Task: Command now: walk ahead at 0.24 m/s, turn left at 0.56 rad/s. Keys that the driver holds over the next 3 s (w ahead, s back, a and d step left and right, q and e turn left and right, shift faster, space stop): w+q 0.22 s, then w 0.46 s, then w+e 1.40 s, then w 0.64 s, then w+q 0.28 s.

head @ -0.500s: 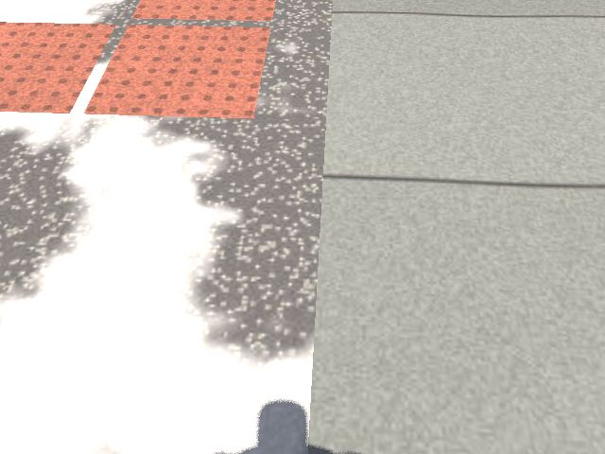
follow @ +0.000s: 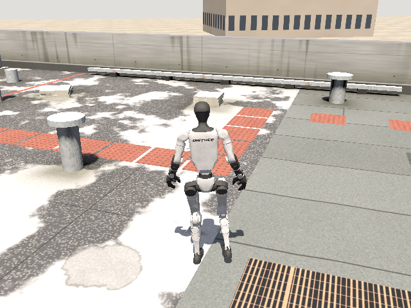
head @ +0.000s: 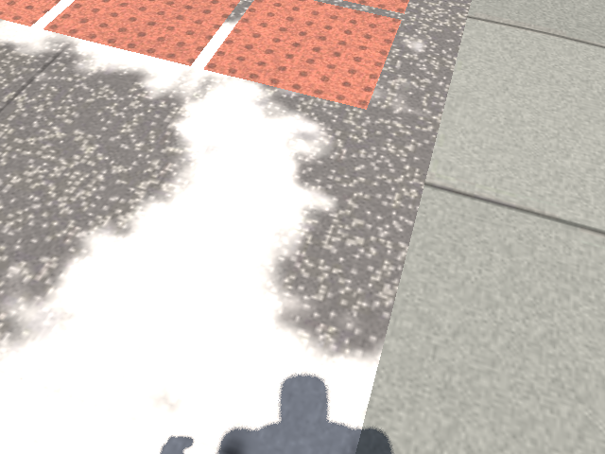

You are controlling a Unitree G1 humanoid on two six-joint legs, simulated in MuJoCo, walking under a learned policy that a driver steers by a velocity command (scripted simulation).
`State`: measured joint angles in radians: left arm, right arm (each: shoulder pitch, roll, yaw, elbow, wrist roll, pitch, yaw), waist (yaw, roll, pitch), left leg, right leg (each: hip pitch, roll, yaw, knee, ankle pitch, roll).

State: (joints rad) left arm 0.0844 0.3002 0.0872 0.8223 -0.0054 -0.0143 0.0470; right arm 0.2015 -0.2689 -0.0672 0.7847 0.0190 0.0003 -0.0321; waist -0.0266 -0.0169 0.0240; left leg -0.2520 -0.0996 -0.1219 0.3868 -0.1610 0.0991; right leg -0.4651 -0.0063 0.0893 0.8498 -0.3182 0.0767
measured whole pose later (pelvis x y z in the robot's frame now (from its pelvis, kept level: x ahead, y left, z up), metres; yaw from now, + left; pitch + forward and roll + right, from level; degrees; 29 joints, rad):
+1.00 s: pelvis +0.40 +0.11 +0.00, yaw +7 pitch +0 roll +2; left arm 0.19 0.30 0.06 0.78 -0.02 -0.05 -0.01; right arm 0.32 -0.26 -0.06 0.87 -0.01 -0.10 0.01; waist -0.05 -0.05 0.02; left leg 0.02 -0.06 0.16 0.20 -0.24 0.05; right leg -0.71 -0.10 0.07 0.81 0.05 -0.01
